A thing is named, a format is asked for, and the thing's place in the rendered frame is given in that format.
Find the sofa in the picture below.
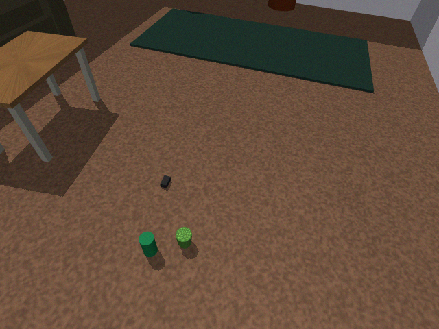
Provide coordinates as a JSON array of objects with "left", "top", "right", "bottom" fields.
[{"left": 0, "top": 0, "right": 76, "bottom": 47}]

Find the coffee table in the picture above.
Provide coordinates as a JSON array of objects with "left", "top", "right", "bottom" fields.
[{"left": 0, "top": 31, "right": 101, "bottom": 162}]

